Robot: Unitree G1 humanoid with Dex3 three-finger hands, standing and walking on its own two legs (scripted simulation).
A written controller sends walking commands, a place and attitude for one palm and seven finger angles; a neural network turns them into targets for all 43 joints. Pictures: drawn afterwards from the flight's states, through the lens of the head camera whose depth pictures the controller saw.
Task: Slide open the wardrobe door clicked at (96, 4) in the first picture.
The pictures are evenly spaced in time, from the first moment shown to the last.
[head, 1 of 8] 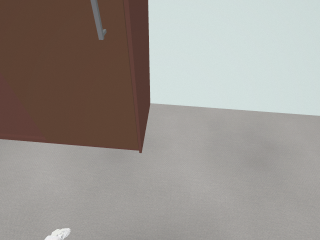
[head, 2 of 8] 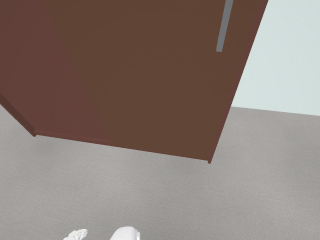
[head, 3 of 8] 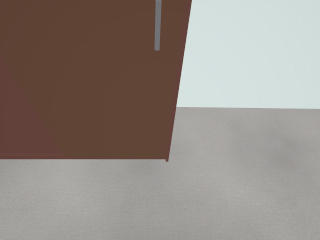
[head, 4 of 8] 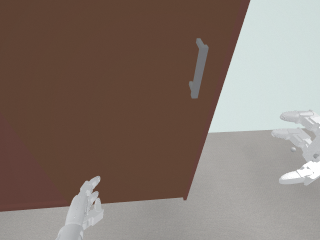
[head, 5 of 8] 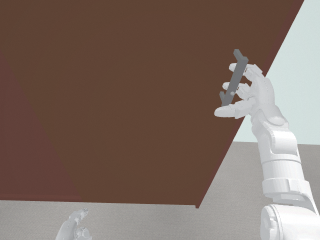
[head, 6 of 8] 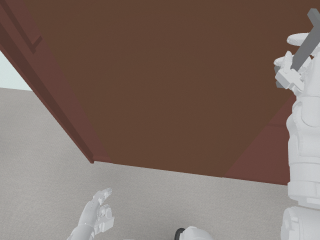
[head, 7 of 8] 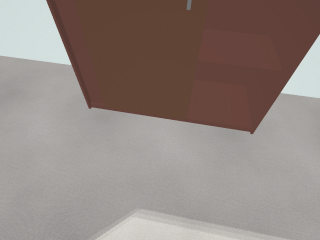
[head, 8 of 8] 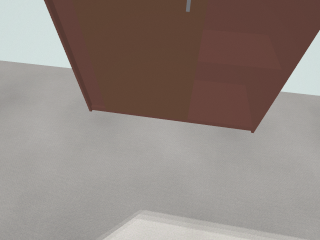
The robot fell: no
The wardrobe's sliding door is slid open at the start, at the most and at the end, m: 0.00 0.52 0.52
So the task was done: yes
